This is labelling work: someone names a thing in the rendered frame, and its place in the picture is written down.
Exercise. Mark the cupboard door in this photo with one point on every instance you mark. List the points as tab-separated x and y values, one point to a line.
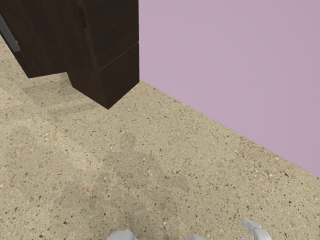
50	35

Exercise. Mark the right robot hand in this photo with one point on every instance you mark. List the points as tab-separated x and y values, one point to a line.
255	229

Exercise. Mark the handle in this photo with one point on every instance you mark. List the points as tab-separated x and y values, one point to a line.
8	35

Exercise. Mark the left robot thigh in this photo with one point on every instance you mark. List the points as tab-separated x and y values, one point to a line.
122	235

